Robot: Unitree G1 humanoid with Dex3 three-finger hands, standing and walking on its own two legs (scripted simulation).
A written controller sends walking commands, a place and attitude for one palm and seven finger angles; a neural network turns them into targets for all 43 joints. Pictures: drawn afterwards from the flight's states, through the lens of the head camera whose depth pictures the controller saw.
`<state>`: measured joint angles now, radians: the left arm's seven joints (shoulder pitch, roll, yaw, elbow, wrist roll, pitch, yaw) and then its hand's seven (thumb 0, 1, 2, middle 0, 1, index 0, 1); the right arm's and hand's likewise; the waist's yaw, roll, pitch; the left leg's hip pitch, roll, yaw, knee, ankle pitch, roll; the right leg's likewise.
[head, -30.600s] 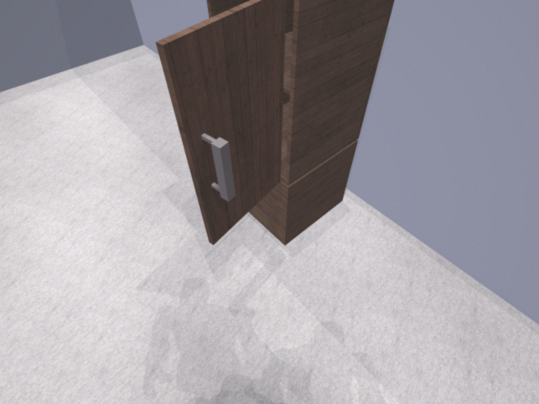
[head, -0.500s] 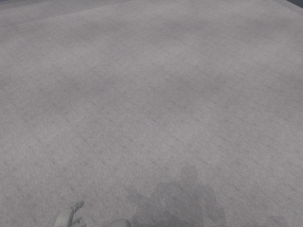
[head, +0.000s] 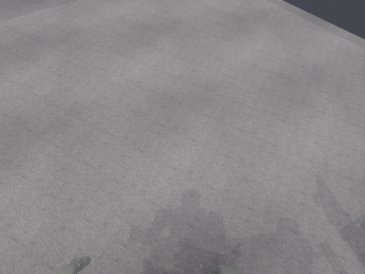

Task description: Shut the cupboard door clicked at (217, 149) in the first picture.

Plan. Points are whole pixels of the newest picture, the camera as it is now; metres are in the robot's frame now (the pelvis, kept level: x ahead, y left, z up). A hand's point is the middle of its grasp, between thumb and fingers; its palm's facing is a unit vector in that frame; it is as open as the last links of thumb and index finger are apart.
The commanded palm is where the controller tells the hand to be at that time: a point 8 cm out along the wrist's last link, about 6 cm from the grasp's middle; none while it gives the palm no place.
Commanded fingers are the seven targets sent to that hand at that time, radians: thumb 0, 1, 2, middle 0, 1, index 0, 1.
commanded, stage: turn to face it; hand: left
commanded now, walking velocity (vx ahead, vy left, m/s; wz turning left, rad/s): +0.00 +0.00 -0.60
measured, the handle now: out of the picture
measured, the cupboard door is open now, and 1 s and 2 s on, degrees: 69 69 69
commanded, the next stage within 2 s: take the last steps up to it in 1.92 s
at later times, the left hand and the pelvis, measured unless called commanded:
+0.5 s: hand (118, 249) +0.19 +0.18 -0.18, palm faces -0.24 -0.95 -0.19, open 7.4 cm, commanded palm none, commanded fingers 0.00 0.90 0.90 -0.20 -0.30 -0.20 -0.30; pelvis +0.05 +0.00 -0.01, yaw -17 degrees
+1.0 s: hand (160, 216) +0.27 +0.08 -0.16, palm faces -0.55 -0.80 -0.25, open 7.4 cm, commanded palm none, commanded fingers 0.00 0.90 0.90 -0.20 -0.30 -0.20 -0.30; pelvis +0.08 -0.04 +0.00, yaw -34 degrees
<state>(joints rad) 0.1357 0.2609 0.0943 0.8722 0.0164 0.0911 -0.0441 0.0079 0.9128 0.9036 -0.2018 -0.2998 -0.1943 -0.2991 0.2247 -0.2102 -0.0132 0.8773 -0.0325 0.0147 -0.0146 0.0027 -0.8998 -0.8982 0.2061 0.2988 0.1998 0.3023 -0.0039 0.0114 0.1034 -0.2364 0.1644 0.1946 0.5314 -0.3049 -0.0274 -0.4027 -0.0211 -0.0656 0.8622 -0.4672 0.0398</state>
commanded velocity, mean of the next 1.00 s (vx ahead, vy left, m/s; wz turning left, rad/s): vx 0.00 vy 0.00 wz -0.60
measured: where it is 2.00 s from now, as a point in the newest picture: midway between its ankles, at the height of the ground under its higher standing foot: outside the picture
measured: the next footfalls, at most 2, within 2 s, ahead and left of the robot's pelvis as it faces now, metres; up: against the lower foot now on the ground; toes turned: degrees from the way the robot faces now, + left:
right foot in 0.08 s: +0.03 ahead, -0.14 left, +0.00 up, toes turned -8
left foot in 0.42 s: +0.12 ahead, +0.10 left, +0.00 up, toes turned -10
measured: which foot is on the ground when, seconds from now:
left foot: down 0.00-0.08, up 0.10-0.40, down 0.42-0.78, up 0.80-1.00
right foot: up 0.00-0.06, down 0.08-0.42, up 0.44-0.76, down 0.78-1.00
